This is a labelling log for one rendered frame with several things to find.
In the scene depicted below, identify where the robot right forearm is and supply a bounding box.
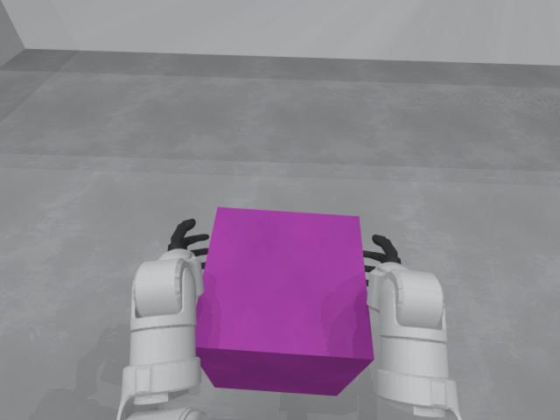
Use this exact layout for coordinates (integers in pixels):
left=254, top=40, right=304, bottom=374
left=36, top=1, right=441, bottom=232
left=367, top=262, right=462, bottom=420

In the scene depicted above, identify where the robot left forearm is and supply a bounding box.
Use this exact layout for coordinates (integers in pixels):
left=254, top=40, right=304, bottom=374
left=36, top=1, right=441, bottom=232
left=116, top=248, right=205, bottom=420

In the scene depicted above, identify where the robot right hand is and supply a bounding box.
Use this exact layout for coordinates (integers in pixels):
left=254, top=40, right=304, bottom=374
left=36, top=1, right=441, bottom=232
left=363, top=234, right=401, bottom=286

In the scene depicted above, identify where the robot left hand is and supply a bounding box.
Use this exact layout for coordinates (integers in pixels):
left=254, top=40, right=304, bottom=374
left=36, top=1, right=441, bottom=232
left=167, top=219, right=209, bottom=269

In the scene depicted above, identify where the carton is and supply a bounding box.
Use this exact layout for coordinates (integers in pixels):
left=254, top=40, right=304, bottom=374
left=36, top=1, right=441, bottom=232
left=194, top=207, right=375, bottom=396

